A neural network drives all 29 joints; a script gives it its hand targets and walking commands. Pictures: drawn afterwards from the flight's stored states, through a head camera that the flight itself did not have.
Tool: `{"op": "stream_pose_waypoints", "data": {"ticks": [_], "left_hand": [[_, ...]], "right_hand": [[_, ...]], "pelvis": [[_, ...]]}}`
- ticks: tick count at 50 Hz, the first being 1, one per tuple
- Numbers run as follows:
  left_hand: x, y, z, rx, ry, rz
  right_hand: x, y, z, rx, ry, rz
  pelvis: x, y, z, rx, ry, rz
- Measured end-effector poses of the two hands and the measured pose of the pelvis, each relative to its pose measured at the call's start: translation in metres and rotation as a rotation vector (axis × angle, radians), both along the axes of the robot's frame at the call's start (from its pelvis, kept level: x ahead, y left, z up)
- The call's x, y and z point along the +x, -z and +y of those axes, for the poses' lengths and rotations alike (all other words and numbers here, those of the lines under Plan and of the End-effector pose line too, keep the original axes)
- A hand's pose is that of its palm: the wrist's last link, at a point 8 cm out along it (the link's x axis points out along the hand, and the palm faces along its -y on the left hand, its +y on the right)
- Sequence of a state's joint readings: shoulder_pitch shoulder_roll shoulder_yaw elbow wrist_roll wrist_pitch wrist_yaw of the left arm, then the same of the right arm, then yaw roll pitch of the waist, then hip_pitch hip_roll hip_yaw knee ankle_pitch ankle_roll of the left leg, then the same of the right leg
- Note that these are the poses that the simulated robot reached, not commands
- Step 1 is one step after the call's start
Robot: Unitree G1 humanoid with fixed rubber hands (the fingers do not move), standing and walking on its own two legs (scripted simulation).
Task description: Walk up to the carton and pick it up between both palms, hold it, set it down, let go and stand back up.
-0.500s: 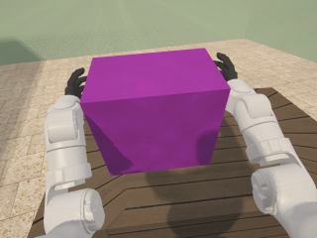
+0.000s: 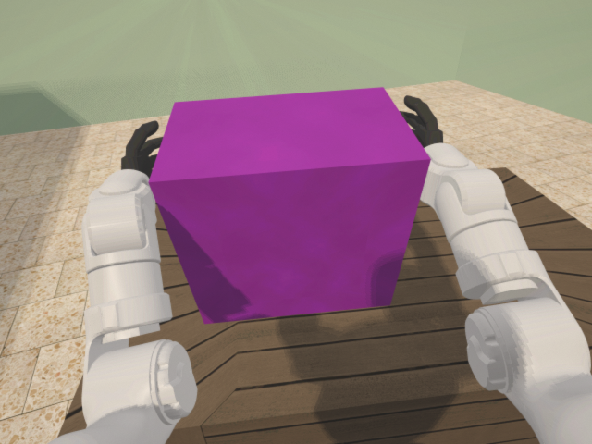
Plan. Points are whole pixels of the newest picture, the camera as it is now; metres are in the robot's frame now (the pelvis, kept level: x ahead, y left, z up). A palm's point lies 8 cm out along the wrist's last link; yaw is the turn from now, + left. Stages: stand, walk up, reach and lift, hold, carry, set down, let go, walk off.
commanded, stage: hold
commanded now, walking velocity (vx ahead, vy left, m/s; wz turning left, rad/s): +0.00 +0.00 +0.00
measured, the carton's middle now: (289, 210) +0.36 +0.00 +0.22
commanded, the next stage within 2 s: none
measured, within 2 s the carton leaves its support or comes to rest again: neither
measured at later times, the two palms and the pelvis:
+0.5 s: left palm (144, 199) +0.36 +0.19 +0.25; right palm (419, 156) +0.37 -0.17 +0.28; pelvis +0.01 +0.00 +0.00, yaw +1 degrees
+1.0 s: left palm (141, 192) +0.35 +0.19 +0.26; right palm (424, 161) +0.36 -0.17 +0.28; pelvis +0.00 +0.00 +0.00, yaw +1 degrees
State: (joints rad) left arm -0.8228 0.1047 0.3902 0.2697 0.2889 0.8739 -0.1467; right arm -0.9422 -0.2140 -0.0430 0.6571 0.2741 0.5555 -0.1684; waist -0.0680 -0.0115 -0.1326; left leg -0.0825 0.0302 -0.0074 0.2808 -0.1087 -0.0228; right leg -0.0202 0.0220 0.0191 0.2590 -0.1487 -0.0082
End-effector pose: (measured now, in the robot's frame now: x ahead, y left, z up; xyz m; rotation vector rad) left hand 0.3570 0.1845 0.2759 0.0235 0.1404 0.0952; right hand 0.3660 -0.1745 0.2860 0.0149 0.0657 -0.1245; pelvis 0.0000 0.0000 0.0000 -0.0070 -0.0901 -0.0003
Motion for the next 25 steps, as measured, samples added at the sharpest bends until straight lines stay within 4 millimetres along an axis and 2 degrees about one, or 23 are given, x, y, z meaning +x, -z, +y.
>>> {"op": "stream_pose_waypoints", "data": {"ticks": [8,16,20,25], "left_hand": [[0.004,0.007,0.008,-0.018,-0.006,0.024],[0.013,0.017,0.010,0.008,-0.006,0.008],[0.011,0.026,0.007,-0.008,-0.006,0.011],[0.005,0.028,0.002,-0.009,-0.007,0.003]], "right_hand": [[0.006,0.005,0.008,-0.012,-0.009,0.023],[0.017,0.000,0.012,-0.027,-0.009,0.007],[0.015,0.003,0.009,-0.029,-0.009,0.010],[0.008,0.006,0.004,-0.006,-0.007,0.003]], "pelvis": [[0.000,0.000,0.002,0.000,-0.004,0.005],[0.004,0.000,0.001,-0.005,-0.015,0.027],[0.009,0.000,0.001,-0.007,-0.017,0.018],[0.015,0.000,0.001,-0.005,-0.012,0.000]]}}
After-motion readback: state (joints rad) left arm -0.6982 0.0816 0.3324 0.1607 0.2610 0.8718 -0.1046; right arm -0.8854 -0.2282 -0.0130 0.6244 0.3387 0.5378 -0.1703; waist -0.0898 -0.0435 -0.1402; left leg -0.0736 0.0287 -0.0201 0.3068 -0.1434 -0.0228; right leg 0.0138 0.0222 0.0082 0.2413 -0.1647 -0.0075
